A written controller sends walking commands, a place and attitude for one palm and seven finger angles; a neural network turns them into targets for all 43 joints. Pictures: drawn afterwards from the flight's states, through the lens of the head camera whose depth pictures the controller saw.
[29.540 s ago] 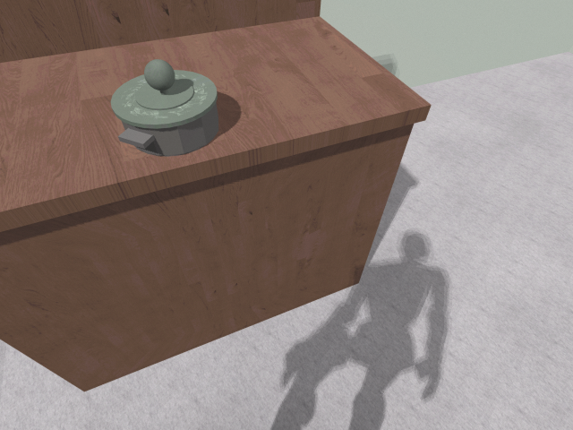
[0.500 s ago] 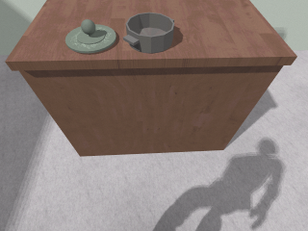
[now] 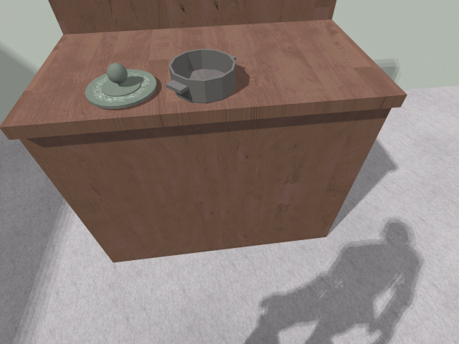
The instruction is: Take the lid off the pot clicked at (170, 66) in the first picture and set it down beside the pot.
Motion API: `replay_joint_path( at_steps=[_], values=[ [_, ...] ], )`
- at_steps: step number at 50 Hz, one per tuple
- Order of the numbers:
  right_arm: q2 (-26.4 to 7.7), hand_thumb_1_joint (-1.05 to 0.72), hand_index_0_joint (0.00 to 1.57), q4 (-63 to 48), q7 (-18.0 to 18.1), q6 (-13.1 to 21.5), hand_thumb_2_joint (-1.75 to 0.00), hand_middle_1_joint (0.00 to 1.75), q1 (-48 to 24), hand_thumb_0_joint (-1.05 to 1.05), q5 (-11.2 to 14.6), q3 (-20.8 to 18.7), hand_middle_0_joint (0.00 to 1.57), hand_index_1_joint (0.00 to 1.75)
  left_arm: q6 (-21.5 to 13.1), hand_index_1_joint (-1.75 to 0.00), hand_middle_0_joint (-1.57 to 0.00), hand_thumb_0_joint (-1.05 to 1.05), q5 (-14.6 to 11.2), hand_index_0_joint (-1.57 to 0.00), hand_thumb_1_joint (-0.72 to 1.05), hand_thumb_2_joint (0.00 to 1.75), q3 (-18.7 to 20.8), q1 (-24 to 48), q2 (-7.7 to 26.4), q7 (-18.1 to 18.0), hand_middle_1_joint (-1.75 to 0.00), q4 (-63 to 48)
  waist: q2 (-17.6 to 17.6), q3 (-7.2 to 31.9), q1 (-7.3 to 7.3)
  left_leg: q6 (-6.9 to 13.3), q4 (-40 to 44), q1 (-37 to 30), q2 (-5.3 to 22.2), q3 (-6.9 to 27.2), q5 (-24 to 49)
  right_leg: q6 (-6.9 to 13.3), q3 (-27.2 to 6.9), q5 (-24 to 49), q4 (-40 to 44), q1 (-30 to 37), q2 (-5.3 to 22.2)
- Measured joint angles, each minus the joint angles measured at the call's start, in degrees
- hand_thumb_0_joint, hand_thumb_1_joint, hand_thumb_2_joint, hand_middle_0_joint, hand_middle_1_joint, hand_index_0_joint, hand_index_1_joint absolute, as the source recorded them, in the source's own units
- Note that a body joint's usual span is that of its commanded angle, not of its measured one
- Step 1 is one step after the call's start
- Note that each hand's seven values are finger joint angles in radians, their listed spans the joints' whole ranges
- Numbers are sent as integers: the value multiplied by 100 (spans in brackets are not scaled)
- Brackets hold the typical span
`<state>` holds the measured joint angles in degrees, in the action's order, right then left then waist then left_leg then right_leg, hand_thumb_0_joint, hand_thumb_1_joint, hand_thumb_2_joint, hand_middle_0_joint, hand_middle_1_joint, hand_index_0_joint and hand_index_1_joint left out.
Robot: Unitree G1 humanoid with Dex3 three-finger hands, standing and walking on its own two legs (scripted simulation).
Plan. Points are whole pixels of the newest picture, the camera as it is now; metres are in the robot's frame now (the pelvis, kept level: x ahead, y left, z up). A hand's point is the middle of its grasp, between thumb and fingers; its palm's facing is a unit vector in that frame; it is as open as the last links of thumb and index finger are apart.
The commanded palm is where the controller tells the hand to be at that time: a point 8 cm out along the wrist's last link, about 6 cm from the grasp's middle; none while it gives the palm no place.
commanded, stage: let the arm hang, fingers relaxed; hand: left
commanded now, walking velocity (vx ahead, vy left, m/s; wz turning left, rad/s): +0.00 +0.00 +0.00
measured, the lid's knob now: (117, 73) +0.73 +0.31 +0.11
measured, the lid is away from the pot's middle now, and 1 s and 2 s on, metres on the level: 0.23 0.23 0.23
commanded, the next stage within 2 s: look to check the result in 0.70 s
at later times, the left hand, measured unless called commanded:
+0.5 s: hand out of the picture -0.01 +0.16 -0.17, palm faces +0.02 -0.98 -0.19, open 7.4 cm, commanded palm none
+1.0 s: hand out of the picture +0.01 +0.17 -0.17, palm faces +0.02 -0.98 -0.21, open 7.3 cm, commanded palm none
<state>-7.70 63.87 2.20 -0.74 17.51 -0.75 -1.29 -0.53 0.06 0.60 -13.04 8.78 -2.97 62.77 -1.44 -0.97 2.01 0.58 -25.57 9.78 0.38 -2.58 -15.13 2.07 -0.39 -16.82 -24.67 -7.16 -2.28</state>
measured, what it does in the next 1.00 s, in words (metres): stands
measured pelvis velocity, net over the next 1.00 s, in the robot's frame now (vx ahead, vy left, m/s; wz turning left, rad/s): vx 0.01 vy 0.00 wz -0.01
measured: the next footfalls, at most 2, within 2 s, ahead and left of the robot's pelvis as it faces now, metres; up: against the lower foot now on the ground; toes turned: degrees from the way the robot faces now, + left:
none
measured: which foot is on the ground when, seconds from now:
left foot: down 0.00-1.00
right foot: down 0.00-1.00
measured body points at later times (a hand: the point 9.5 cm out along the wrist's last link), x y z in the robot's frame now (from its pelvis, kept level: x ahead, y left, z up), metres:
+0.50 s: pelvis +0.00 +0.00 +0.00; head +0.02 -0.01 +0.45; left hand -0.01 +0.21 -0.16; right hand -0.01 -0.21 -0.16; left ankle -0.02 +0.11 -0.74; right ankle -0.04 -0.10 -0.74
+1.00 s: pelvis +0.01 +0.00 +0.00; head +0.02 -0.01 +0.45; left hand +0.01 +0.22 -0.16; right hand -0.02 -0.21 -0.17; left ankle -0.02 +0.11 -0.74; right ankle -0.04 -0.10 -0.74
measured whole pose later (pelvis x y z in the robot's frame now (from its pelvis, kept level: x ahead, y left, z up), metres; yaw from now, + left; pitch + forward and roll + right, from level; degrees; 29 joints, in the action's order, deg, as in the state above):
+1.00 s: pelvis +0.01 +0.00 +0.00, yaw +0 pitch -1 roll +0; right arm -7.0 64.7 2.6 -0.7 17.1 -0.6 -1.0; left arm -0.7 0.0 0.3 -16.5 7.6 -3.0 64.5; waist -1.0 -1.5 1.6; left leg 0.2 -24.5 8.6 0.8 -2.8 -15.1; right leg 2.4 -0.6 -16.5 -23.3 -6.0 -2.7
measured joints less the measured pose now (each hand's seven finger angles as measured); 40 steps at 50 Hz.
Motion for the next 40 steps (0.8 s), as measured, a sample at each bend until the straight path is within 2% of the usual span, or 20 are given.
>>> replay_joint_path(
  at_steps=[23, 40],
  values=[
    [58, -90, 20, 34, 25, -5, -90, 29, -66, 0, 19, 21, 20, 29, 6, -30, -20, 1, -5, -20, 91, 90, -52, -397, -200, 15, -30, 233, 47, -97, -64, -30, 76, -68, 43, -12, 4, 24, -17, 42, 129, 84, -43],
    [71, -91, 20, 63, 37, 8, -90, 29, -64, 0, 14, 26, 20, 29, -13, -30, -20, 1, -3, -20, 91, 90, -27, -364, -140, 1, -30, 193, 55, -63, -56, -37, 90, -97, 46, -18, -6, 30, -22, 23, 124, 101, -45]
  ],
)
